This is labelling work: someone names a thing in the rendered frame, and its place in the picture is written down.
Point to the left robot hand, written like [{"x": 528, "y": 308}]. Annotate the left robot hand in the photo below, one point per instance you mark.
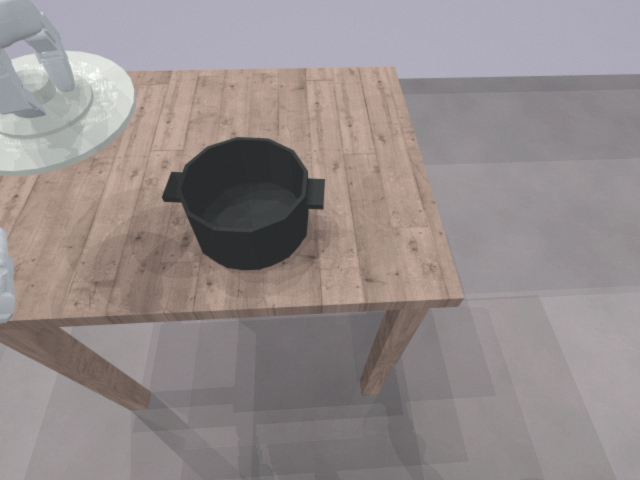
[{"x": 21, "y": 20}]

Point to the pot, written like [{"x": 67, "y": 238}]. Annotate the pot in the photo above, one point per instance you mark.
[{"x": 247, "y": 201}]

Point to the knob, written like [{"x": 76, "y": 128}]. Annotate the knob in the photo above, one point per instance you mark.
[{"x": 38, "y": 82}]

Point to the table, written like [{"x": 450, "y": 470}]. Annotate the table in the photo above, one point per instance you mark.
[{"x": 95, "y": 244}]

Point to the lid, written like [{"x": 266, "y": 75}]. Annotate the lid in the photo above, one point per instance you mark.
[{"x": 77, "y": 124}]

